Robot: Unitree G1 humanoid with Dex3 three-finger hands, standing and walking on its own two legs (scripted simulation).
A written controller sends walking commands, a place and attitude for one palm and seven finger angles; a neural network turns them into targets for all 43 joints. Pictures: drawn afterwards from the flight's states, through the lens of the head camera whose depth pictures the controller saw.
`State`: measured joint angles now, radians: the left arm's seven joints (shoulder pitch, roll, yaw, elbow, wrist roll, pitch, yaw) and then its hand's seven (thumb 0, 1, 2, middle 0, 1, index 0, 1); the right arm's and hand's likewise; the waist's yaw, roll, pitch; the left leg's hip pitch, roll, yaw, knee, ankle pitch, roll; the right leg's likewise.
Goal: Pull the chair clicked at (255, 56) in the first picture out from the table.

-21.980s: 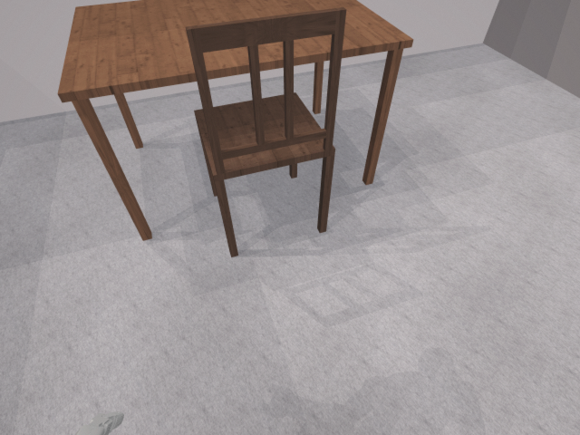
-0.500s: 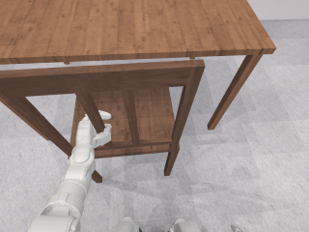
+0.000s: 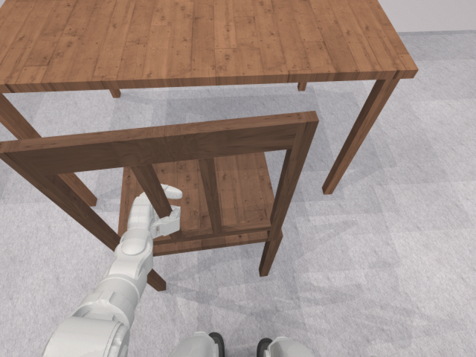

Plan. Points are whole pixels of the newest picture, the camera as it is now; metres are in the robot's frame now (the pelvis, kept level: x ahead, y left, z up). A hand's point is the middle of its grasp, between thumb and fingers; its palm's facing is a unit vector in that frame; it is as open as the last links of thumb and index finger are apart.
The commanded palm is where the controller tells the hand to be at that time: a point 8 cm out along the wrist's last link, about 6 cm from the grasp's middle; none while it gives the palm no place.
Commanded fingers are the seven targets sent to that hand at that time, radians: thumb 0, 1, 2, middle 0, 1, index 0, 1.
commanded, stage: step backward, pulling the chair out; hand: left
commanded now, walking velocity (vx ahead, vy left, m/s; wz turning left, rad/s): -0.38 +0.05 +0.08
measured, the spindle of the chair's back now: (162, 206) +0.38 +0.15 -0.05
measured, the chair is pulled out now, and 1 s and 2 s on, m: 0.16 0.25 0.41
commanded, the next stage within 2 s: none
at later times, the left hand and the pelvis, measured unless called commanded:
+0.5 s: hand (160, 244) +0.31 +0.15 -0.06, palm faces +0.03 -0.99 -0.17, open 5.7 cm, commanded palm +0.32 +0.20 -0.06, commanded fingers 0.00 0.90 0.90 -0.50 -1.45 -0.50 -1.45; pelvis -0.04 +0.01 +0.00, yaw +1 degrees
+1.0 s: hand (159, 266) +0.27 +0.15 -0.06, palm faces +0.03 -0.99 -0.16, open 5.6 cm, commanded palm +0.26 +0.20 -0.06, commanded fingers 0.00 0.90 0.90 -0.50 -1.45 -0.50 -1.45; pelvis -0.10 +0.01 +0.00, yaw +5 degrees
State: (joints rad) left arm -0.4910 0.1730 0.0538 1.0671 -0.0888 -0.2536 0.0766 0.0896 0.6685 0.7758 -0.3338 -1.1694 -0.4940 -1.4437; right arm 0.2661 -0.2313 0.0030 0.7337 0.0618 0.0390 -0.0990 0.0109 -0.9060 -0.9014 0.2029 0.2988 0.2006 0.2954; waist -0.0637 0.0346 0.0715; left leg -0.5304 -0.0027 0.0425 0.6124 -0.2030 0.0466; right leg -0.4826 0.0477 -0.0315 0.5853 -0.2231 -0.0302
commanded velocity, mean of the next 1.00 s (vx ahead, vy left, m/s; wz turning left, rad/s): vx -0.38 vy -0.01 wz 0.04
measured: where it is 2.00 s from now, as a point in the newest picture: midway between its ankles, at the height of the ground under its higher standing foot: outside the picture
